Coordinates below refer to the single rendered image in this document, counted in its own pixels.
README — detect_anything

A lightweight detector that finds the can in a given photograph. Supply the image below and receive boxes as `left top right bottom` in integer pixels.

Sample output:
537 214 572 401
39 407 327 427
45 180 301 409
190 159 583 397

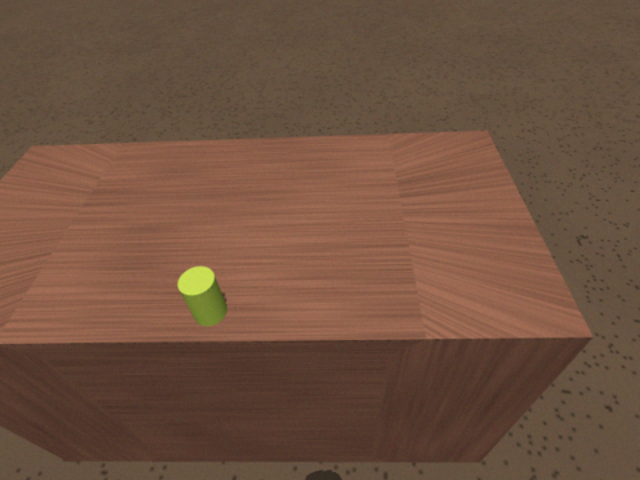
178 266 227 326

